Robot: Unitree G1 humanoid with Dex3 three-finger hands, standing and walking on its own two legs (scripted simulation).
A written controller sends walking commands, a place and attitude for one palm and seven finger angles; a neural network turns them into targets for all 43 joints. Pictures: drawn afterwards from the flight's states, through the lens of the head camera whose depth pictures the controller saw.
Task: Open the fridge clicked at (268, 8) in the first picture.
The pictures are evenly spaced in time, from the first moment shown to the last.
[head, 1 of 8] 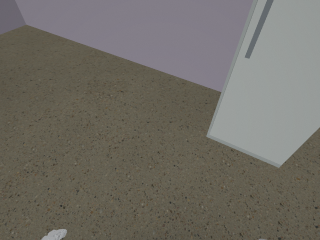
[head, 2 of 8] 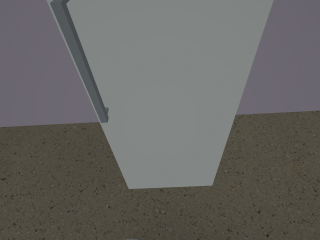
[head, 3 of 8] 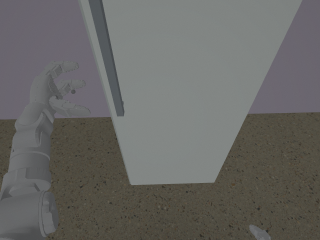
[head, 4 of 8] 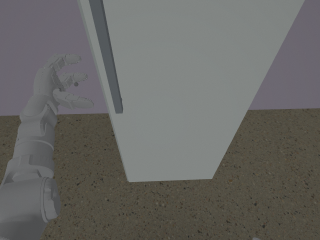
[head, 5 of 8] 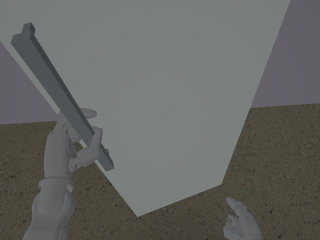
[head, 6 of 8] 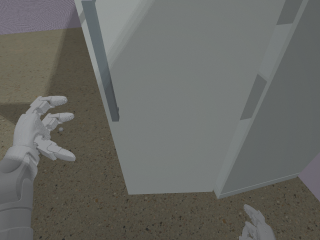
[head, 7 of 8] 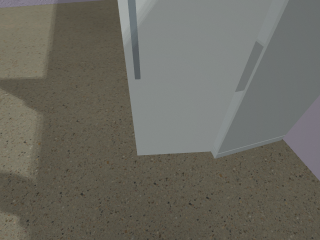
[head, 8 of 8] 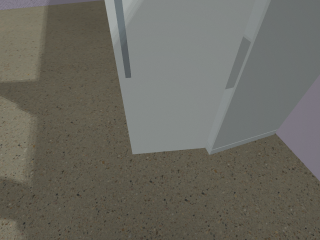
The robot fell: no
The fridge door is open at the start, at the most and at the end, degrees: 0 92 77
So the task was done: yes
